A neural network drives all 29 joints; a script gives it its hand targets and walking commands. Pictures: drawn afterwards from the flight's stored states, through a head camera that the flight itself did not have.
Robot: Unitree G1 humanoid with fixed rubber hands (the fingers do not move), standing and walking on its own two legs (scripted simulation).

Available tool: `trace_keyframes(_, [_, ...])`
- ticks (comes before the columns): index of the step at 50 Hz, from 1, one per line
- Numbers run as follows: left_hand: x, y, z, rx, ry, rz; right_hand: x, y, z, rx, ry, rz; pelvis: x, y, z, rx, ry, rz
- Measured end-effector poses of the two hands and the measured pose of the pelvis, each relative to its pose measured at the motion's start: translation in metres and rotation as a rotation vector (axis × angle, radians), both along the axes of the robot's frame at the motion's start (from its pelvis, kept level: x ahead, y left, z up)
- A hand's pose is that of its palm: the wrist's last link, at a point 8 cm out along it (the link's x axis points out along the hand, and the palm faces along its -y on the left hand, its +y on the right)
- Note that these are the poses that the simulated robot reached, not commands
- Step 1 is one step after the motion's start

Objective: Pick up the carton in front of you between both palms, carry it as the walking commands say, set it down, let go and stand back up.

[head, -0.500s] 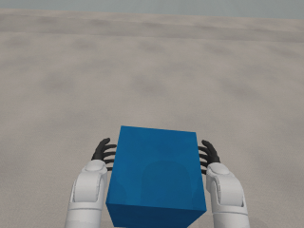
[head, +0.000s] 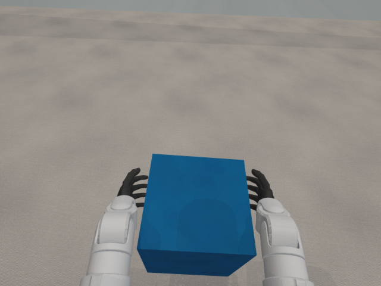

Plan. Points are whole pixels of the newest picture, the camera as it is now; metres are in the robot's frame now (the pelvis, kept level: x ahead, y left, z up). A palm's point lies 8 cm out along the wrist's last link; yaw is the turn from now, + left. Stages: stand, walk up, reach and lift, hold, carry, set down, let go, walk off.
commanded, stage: carry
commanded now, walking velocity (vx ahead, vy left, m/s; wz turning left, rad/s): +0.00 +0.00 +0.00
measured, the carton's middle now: (192, 219) +0.29 +0.00 -0.05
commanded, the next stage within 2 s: hold in 0.62 s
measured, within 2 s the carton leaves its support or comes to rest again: neither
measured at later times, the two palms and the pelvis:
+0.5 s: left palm (130, 205) +0.28 +0.14 +0.04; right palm (269, 207) +0.28 -0.16 +0.04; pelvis -0.01 -0.01 +0.00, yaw +0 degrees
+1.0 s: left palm (144, 199) +0.29 +0.11 +0.04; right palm (289, 223) +0.24 -0.19 +0.05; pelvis -0.02 +0.01 +0.01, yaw -10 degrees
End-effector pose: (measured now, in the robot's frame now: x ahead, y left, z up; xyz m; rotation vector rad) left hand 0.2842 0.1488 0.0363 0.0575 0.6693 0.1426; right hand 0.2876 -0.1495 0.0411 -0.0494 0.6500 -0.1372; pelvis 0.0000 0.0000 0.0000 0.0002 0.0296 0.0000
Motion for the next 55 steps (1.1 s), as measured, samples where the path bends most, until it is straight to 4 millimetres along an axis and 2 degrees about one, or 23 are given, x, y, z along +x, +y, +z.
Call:
trace_keyframes(31, [-0.010, -0.011, 0.000, 0.004, 0.007, -0.001, -0.010, -0.011, 0.000, 0.000, -0.002, -0.003, -0.010, -0.010, -0.001, 0.001, -0.005, -0.001])
trace_keyframes(35, [-0.015, -0.015, 0.000, -0.004, 0.007, -0.015, -0.016, -0.016, 0.001, -0.012, 0.000, -0.001, -0.012, -0.011, 0.005, 0.014, -0.073, -0.035])
trace_keyframes(45, [-0.002, -0.044, 0.004, -0.004, 0.006, -0.171, -0.047, -0.042, 0.007, -0.013, 0.001, -0.152, -0.017, 0.002, 0.011, -0.006, -0.137, -0.140])
trace_keyframes(55, [0.009, -0.031, 0.005, -0.023, 0.011, -0.184, -0.044, -0.027, 0.012, -0.009, 0.003, -0.183, -0.019, 0.025, 0.010, -0.010, -0.151, -0.180])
